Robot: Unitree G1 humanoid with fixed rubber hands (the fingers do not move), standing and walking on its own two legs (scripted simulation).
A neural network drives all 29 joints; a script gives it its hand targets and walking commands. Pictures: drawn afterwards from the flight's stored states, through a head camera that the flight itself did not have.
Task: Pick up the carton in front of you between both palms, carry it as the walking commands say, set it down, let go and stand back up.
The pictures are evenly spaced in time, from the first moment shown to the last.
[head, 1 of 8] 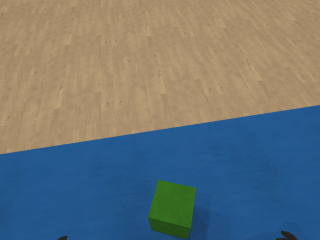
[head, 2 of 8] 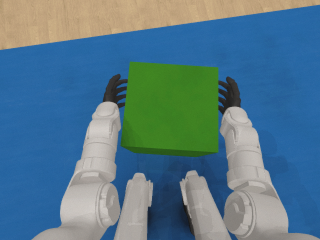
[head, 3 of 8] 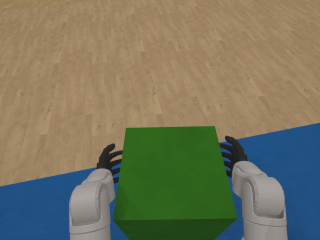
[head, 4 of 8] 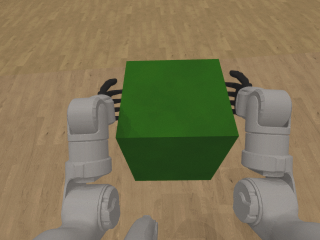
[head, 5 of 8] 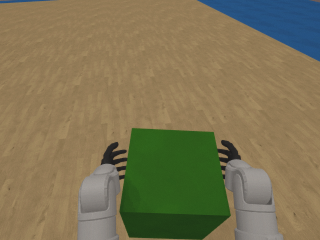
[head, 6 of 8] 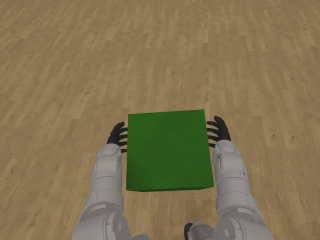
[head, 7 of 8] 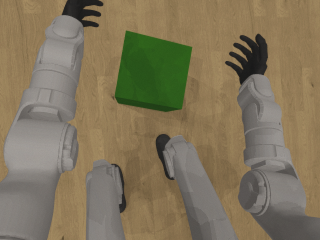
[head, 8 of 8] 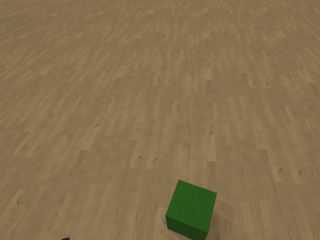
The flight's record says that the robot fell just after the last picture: no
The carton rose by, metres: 1.12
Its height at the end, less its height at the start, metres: +0.39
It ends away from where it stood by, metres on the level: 5.51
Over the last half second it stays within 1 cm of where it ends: yes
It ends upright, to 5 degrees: yes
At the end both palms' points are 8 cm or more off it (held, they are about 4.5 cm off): yes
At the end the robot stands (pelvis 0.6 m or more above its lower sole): yes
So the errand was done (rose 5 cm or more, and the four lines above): yes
